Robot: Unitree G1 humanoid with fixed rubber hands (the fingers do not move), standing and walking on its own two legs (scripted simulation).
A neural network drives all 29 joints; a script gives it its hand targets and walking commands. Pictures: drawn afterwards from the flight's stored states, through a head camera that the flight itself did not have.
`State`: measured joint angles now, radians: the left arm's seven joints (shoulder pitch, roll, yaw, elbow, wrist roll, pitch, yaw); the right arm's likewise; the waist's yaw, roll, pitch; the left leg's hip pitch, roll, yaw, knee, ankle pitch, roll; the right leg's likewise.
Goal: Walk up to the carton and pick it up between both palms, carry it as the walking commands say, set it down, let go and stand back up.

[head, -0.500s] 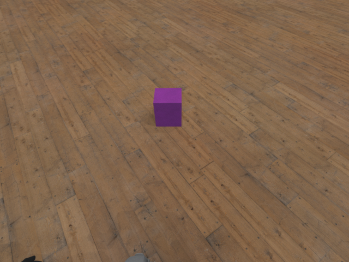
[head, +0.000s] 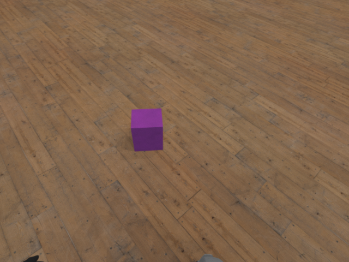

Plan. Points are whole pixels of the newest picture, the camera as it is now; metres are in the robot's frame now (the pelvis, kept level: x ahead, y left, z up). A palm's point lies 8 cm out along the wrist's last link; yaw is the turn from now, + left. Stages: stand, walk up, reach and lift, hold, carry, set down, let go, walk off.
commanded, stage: walk up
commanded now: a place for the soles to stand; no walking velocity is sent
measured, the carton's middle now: (147, 130) +1.07 +0.12 -0.65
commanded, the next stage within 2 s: none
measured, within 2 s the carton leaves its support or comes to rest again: neither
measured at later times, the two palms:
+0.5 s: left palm (14, 239) +0.22 +0.37 -0.09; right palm (278, 180) +0.35 -0.32 -0.07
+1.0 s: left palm (52, 148) +0.47 +0.35 -0.06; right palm (264, 156) +0.46 -0.32 -0.10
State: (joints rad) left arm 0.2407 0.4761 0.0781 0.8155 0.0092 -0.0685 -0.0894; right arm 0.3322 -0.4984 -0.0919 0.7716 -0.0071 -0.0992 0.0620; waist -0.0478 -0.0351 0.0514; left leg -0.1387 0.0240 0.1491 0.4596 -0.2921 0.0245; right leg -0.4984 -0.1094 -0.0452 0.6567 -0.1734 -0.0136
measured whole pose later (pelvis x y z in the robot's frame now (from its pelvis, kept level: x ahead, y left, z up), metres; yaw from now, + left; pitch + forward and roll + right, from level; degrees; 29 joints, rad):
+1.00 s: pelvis +0.38 +0.01 -0.01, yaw +1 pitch -1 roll +0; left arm 0.28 0.48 0.08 0.75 0.01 -0.09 -0.04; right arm 0.32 -0.47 -0.05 0.79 -0.01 -0.07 0.05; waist 0.00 0.05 0.05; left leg -0.46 0.06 0.01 0.97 -0.38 0.01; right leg -0.31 -0.04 -0.09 0.57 -0.24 -0.03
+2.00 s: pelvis +0.55 +0.01 +0.00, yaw +1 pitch -2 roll +0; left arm 0.02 0.42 0.00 1.06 0.00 -0.02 -0.01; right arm 0.06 -0.43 -0.01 1.07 0.00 -0.03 0.00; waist 0.00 -0.01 0.03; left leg -0.14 0.05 0.02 0.45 -0.28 -0.04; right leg -0.25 -0.05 -0.06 0.46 -0.19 0.01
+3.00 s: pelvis +0.64 +0.14 +0.00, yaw +3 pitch -1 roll +0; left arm 0.03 0.42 0.00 0.99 -0.01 -0.02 0.00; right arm 0.05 -0.42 -0.01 0.97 0.00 -0.03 -0.01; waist -0.01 -0.02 0.04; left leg -0.11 0.00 0.09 0.44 -0.30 0.02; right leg -0.22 0.01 0.02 0.47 -0.23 -0.01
